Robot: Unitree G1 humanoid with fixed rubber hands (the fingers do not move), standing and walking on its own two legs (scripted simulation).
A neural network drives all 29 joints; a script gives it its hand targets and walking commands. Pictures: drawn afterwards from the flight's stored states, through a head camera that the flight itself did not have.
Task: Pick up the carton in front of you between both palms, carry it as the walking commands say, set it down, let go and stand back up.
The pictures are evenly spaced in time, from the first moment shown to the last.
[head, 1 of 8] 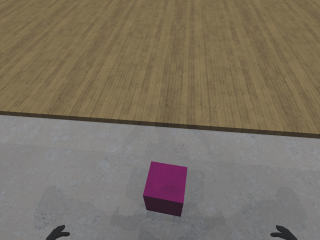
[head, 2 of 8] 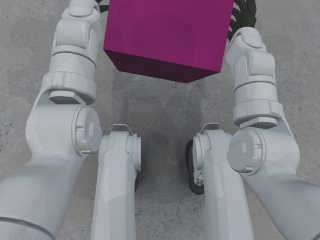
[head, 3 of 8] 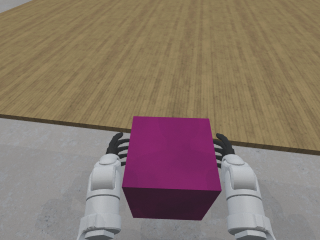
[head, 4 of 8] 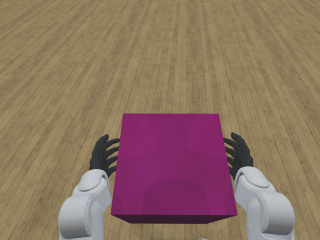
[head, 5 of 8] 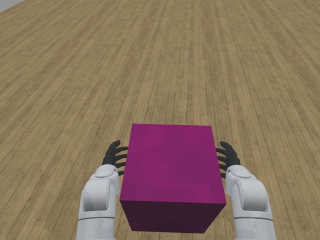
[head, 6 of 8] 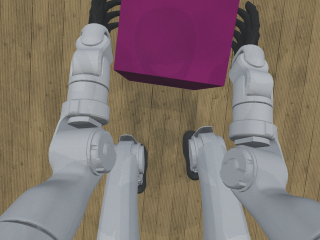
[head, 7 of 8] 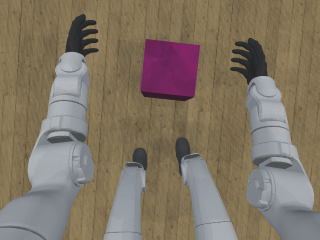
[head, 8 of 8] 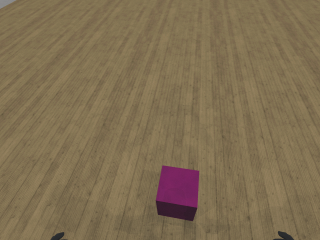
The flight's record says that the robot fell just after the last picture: no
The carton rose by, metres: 0.80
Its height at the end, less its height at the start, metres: +0.06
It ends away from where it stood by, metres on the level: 3.25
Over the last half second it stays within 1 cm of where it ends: yes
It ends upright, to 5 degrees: yes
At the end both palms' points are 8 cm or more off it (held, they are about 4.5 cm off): yes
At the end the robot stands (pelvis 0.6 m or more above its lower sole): yes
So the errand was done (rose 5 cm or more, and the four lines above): yes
